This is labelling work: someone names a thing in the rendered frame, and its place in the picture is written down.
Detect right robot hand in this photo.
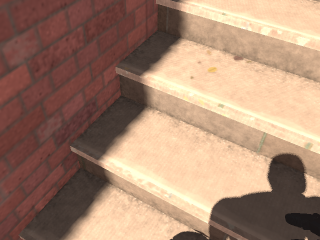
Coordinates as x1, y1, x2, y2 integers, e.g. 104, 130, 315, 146
285, 213, 320, 240

